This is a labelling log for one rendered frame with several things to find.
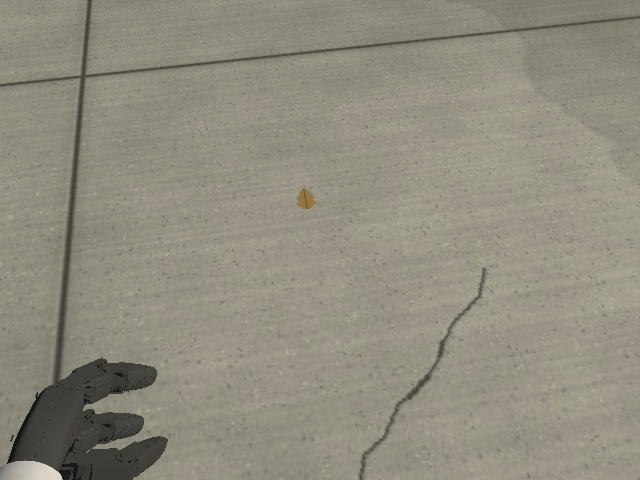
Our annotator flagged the left robot forearm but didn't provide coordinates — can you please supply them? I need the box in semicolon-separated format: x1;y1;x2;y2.
0;460;63;480

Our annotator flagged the robot left hand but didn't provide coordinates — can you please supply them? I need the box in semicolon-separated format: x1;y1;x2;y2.
7;358;168;480

